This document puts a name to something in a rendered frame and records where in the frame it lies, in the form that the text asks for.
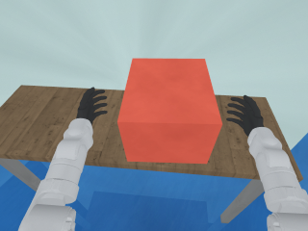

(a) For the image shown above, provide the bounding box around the robot right hand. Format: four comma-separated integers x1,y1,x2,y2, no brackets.
226,95,264,137

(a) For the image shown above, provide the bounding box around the left robot forearm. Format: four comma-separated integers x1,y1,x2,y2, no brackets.
18,118,93,231

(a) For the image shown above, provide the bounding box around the carton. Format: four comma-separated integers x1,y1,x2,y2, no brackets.
117,58,222,164

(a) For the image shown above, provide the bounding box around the robot right upper arm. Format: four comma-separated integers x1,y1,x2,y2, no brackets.
267,212,308,231

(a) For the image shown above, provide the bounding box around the table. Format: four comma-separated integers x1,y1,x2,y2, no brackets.
0,85,303,223

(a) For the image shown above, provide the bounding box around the right robot forearm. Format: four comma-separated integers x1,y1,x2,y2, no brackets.
247,127,308,214

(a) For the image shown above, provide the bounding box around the robot left hand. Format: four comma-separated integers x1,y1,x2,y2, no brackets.
76,87,108,125

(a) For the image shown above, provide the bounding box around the robot left upper arm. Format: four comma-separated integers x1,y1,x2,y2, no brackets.
22,204,76,231

